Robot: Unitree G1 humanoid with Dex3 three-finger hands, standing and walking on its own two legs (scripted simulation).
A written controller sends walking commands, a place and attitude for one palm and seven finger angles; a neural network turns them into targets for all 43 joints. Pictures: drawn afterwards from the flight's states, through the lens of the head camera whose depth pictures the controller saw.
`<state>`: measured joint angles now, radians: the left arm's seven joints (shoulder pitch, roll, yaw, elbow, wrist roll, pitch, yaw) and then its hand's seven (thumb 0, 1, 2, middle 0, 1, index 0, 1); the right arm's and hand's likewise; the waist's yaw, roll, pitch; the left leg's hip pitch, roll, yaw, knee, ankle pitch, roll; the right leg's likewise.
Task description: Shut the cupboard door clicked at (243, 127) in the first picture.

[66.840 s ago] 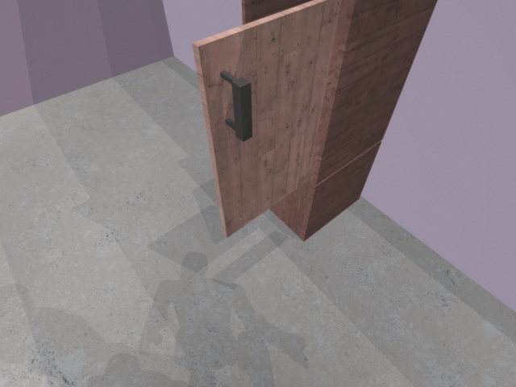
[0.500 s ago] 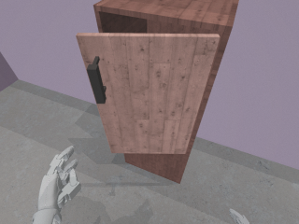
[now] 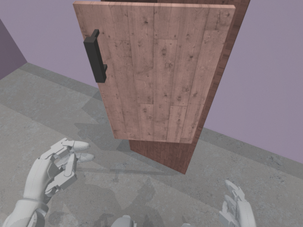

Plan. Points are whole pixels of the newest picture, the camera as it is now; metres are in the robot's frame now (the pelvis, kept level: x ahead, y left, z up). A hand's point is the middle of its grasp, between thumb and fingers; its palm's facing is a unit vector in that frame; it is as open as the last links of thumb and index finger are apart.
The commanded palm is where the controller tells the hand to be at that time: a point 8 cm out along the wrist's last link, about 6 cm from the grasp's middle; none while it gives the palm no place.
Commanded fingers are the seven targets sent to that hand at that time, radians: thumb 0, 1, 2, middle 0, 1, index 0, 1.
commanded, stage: raise the hand and make a fist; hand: left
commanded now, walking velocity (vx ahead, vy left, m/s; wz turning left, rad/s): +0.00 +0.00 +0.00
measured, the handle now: (98, 56) +0.49 +0.18 +0.19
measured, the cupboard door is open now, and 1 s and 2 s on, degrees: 22 22 22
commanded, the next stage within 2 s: bring the fist close to the handle in 1.22 s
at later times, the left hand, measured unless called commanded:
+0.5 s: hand (53, 151) +0.24 +0.22 +0.15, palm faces +0.02 -1.00 -0.06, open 3.1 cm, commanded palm +0.21 +0.27 +0.15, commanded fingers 0.00 0.90 0.90 -1.30 -1.50 -1.30 -1.50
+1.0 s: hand (52, 128) +0.26 +0.21 +0.19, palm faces +0.02 -1.00 -0.04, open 3.1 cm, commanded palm +0.23 +0.25 +0.19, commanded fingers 0.00 0.90 0.90 -1.30 -1.50 -1.30 -1.50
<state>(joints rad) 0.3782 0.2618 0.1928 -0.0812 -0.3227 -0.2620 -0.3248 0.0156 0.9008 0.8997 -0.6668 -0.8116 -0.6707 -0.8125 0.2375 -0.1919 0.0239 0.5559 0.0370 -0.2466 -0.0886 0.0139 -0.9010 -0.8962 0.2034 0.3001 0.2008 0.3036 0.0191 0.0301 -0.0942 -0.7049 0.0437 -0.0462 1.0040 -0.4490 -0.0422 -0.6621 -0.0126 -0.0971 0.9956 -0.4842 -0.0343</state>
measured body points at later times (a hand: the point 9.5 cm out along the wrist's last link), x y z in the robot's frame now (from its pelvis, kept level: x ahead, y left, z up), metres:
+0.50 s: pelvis +0.02 +0.03 +0.03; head +0.02 +0.02 +0.48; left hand +0.23 +0.27 +0.15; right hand +0.21 -0.19 -0.02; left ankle +0.03 +0.15 -0.68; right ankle +0.01 -0.10 -0.68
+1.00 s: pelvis +0.02 +0.02 +0.05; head +0.00 +0.00 +0.50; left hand +0.25 +0.26 +0.20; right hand +0.21 -0.21 -0.01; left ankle +0.03 +0.15 -0.68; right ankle +0.01 -0.10 -0.68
